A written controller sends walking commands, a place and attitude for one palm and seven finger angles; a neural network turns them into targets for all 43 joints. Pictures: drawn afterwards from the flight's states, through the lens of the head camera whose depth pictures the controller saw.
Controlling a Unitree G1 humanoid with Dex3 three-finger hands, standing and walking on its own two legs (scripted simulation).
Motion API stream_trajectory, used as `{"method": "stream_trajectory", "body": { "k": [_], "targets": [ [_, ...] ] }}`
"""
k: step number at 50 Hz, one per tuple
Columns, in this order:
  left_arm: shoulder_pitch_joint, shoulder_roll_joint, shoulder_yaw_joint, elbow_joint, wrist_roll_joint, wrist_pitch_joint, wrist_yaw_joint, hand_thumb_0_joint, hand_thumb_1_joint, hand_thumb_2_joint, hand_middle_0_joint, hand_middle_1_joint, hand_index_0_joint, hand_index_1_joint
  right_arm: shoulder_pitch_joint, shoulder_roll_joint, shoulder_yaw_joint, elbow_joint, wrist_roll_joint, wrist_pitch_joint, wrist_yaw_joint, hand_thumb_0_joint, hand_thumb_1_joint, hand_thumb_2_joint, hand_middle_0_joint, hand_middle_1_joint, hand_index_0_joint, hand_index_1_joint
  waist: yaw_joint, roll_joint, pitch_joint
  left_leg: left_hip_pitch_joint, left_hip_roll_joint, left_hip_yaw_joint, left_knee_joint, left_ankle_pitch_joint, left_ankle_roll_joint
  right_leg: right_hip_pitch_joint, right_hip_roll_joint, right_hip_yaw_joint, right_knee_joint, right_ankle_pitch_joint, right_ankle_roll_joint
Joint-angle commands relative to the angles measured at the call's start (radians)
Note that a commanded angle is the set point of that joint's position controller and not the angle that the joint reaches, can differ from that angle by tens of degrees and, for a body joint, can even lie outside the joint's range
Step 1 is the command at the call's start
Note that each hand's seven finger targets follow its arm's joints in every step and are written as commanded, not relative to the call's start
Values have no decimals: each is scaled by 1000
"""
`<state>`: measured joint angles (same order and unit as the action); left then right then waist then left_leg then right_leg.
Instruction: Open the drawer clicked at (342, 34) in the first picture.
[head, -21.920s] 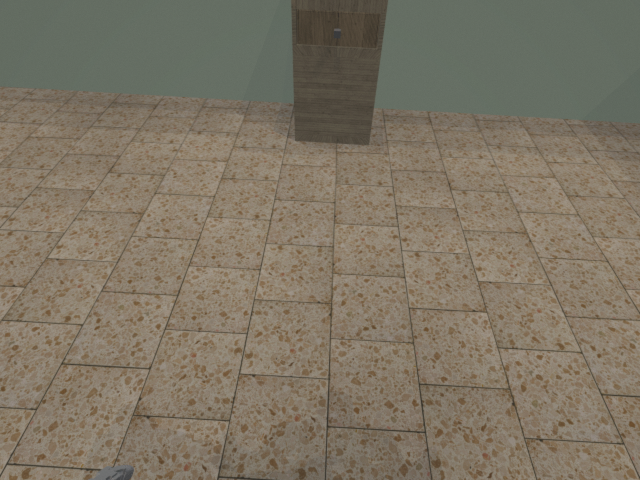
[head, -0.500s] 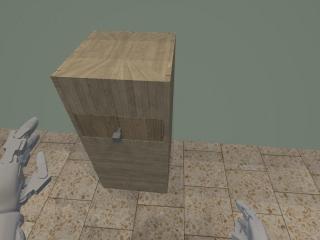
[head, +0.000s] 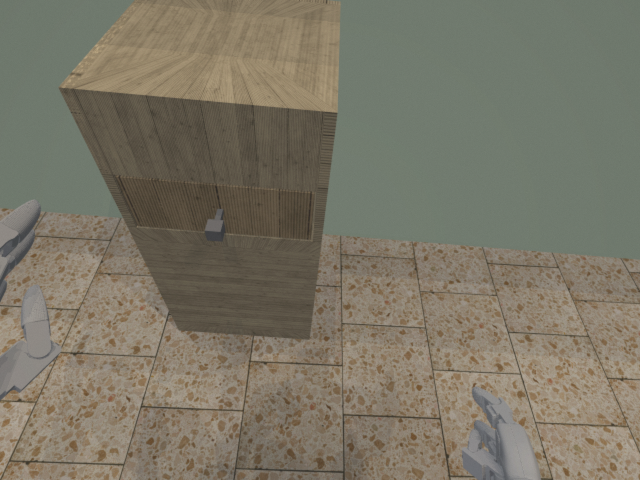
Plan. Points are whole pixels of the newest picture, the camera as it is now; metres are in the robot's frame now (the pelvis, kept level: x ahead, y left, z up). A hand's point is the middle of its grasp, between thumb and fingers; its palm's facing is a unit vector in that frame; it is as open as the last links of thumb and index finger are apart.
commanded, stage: step back with the hand held close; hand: left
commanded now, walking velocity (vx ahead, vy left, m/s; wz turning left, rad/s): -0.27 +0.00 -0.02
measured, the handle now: (217, 223) +0.59 +0.24 -0.15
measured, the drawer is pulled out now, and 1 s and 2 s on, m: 0.00 0.00 0.00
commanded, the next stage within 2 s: stop stepping back and stand still in 0.74 s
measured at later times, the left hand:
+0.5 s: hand out of the picture +0.11 +0.24 +0.17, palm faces +0.36 -0.82 -0.45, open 7.4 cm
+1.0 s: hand out of the picture +0.00 +0.17 +0.15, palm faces +0.23 -0.84 -0.48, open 7.4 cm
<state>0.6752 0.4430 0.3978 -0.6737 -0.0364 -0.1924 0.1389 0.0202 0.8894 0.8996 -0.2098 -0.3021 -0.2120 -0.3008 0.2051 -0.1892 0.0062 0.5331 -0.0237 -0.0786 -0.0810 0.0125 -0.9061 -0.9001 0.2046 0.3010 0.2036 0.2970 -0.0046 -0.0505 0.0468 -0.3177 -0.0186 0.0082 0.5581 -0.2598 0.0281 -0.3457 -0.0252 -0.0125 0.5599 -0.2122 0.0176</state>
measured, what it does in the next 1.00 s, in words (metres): walks backwards: right foot, then left foot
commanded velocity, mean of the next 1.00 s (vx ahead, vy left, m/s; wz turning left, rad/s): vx -0.26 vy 0.01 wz -0.01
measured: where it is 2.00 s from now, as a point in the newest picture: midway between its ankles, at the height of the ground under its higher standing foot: outside the picture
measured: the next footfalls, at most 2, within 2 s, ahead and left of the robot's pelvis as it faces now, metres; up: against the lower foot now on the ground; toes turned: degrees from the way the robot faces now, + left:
right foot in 0.62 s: -0.24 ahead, -0.12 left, +0.00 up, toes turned -2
left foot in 0.90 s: -0.16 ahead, +0.03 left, +0.00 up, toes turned -1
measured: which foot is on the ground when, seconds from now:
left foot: down 0.00-0.66, up 0.68-0.88, down 0.90-1.00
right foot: down 0.00-0.30, up 0.32-0.60, down 0.62-1.00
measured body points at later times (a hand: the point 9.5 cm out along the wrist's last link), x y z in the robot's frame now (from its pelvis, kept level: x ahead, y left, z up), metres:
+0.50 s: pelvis -0.08 -0.01 +0.01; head -0.05 +0.02 +0.46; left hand +0.09 +0.28 +0.20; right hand +0.09 -0.23 -0.07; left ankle -0.01 +0.09 -0.73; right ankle -0.18 -0.12 -0.69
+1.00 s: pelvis -0.22 -0.05 +0.00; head -0.18 -0.04 +0.45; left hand -0.02 +0.21 +0.18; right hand -0.05 -0.32 -0.07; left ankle -0.20 +0.04 -0.73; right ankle -0.26 -0.11 -0.73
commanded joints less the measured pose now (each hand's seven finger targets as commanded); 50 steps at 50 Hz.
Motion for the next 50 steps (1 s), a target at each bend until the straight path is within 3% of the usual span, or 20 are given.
{"method": "stream_trajectory", "body": {
  "k": [1,3,6,10,13,15,16,18,20,27,31,33,34,36,38,40,43,45,47,50],
  "targets": [
    [-1,68,105,-134,3,-80,26,0,900,900,-200,-300,-200,-300,-69,-164,-57,-131,0,-79,-11,0,-900,-900,200,300,200,300,9,216,-141,-241,205,-125,-211,176,42,284,49,-6,118,27,-9],
    [-27,59,94,-67,2,-79,23,0,900,900,-200,-300,-200,-300,-72,-166,-55,-121,11,-78,-6,0,-900,-900,200,300,200,300,3,137,-102,-288,167,-96,-151,15,30,269,13,52,36,127,-22],
    [-99,61,48,-43,2,-87,20,0,900,900,-200,-300,-200,-300,-54,-145,-52,-103,22,-69,9,0,-900,-900,200,300,200,300,-19,-57,-103,-119,23,-17,76,-66,-34,37,-163,266,-221,166,-109],
    [-143,110,73,-75,11,-90,30,0,900,900,-200,-300,-200,-300,-94,-122,-46,-102,24,-52,3,0,-900,-900,200,300,200,300,-2,-139,-122,-33,6,-18,203,-145,-27,-63,-210,244,-320,-68,-137],
    [-122,113,84,-127,3,-88,28,0,900,900,-200,-300,-200,-300,-104,-143,-40,-110,23,-40,-9,0,-900,-900,200,300,200,300,-8,66,-92,-14,48,-75,-147,-8,-6,-42,-41,80,-181,-88,-43],
    [-84,139,122,-184,8,-101,27,0,900,900,-200,-300,-200,-300,-114,-156,-49,-133,21,-50,-18,0,-900,-900,200,300,200,300,19,293,-151,-169,213,-236,-297,67,45,148,75,-12,111,-27,0],
    [-46,112,107,-167,6,-109,18,0,900,900,-200,-300,-200,-300,-99,-150,-53,-130,15,-65,-11,0,-900,-900,200,300,200,300,13,351,-184,-255,267,-300,-392,-128,74,213,100,4,270,-172,-2],
    [-79,105,112,-217,28,-106,33,0,900,900,-200,-300,-200,-300,-81,-145,-58,-127,-17,-90,-9,0,-900,-900,200,300,200,300,6,322,-141,-310,318,-334,-402,-133,127,175,102,40,438,-226,-10],
    [-42,91,96,-211,2,-108,35,0,900,900,-200,-300,-200,-300,-70,-144,-61,-102,-6,-119,-5,0,-900,-900,200,300,200,300,21,222,-184,-52,277,-228,-259,243,112,49,76,41,291,-268,-12],
    [-70,78,57,-150,-27,-69,16,0,900,900,-200,-300,-200,-300,-84,-163,-56,-30,-3,-137,32,0,-900,-900,200,300,200,300,6,240,-258,251,278,-192,-204,666,95,17,91,13,37,-232,-1],
    [-36,137,127,-188,-42,-75,0,0,900,900,-200,-300,-200,-300,-143,-157,-54,-74,15,-99,48,0,-900,-900,200,300,200,300,33,133,-314,166,215,-114,-143,466,50,159,48,25,-178,57,-14],
    [-21,210,189,-188,-44,-84,0,0,900,900,-200,-300,-200,-300,-177,-125,-43,-117,37,-63,50,0,-900,-900,200,300,200,300,31,-125,-281,-2,44,50,68,15,-37,139,-189,234,-276,360,-70],
    [-1,237,235,-180,-38,-91,19,0,900,900,-200,-300,-200,-300,-195,-122,-29,-130,50,-45,49,0,-900,-900,200,300,200,300,56,-177,-269,-177,-13,39,255,-220,-58,207,-289,288,-238,763,-61],
    [85,192,214,-138,-23,-70,19,0,900,900,-200,-300,-200,-300,-196,-111,-26,-135,59,-42,42,0,-900,-900,200,300,200,300,48,-202,-303,-295,-35,-25,401,-254,-54,343,-272,147,-116,1175,57],
    [67,164,181,-140,-12,-41,15,0,900,900,-200,-300,-200,-300,-208,-86,-2,-134,50,-20,19,0,-900,-900,200,300,200,300,26,-112,-274,-249,-20,54,316,-211,-74,327,-210,85,-98,1183,-9],
    [19,118,116,-125,-10,-34,14,0,900,900,-200,-300,-200,-300,-224,-87,12,-118,47,-8,-3,0,-900,-900,200,300,200,300,8,-13,-196,-164,-24,78,152,-124,-67,272,-166,84,-104,1095,-49],
    [-21,105,66,-122,-14,-35,14,0,900,900,-200,-300,-200,-300,-130,-128,-19,-89,42,14,-12,0,-900,-900,200,300,200,300,-22,25,-181,16,5,40,-105,173,-44,237,-89,41,-91,794,-10],
    [34,105,67,-119,-18,-27,22,0,900,900,-200,-300,-200,-300,-85,-168,-52,-103,55,8,-10,0,-900,-900,200,300,200,300,-4,124,-248,187,154,-79,-167,614,19,156,-14,37,-45,272,30],
    [68,120,82,-139,-24,-41,25,0,900,900,-200,-300,-200,-300,-60,-180,-66,-120,60,-16,6,0,-900,-900,200,300,200,300,10,166,-270,246,230,-132,-166,609,67,74,18,58,-26,-126,28],
    [79,154,122,-217,-13,-46,31,0,900,900,-200,-300,-200,-300,-61,-156,-47,-131,15,-40,7,0,-900,-900,200,300,200,300,-9,258,-269,210,216,-199,-144,753,55,94,33,16,-3,-136,-19]
  ]
}}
